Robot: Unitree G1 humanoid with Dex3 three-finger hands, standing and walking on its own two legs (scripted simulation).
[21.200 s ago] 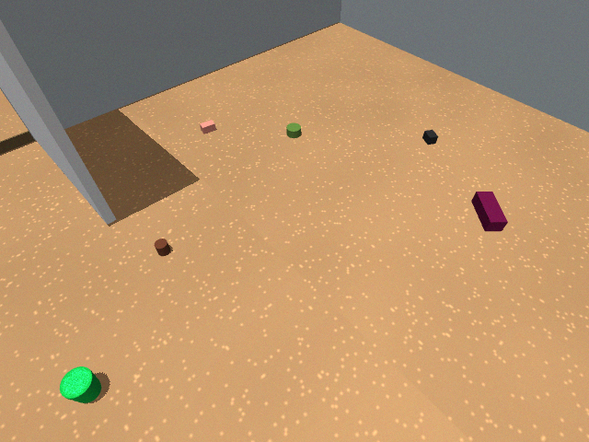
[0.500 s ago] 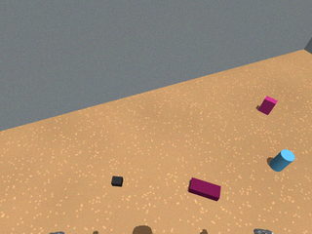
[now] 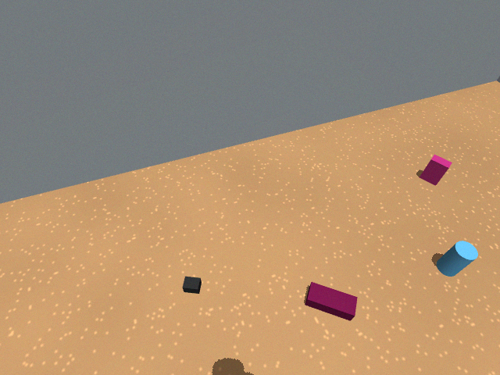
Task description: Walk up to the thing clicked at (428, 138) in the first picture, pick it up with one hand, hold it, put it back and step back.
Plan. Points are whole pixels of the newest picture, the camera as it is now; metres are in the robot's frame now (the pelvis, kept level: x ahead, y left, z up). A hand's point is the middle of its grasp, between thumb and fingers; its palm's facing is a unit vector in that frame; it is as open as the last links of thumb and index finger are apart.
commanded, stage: stand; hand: left
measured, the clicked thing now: (192, 285) +0.56 +0.23 -0.76
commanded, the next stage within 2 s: walk up in 0.12 s
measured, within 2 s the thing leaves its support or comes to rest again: neither
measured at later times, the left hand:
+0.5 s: hand out of the picture +0.00 +0.22 -0.16, palm faces -0.04 -0.90 -0.43, open 7.3 cm
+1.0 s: hand out of the picture -0.10 +0.24 -0.17, palm faces +0.10 -0.92 -0.37, open 7.4 cm
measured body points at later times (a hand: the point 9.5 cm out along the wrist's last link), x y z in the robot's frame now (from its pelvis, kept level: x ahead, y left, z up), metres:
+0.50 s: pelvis -0.06 -0.05 -0.02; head +0.01 -0.08 +0.42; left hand +0.01 +0.27 -0.13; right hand +0.07 -0.36 -0.16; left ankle -0.02 +0.09 -0.70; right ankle -0.06 -0.14 -0.75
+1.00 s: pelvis -0.19 -0.03 -0.02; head -0.15 -0.01 +0.43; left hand -0.10 +0.29 -0.14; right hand -0.07 -0.33 -0.13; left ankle -0.17 +0.08 -0.75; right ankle -0.21 -0.17 -0.66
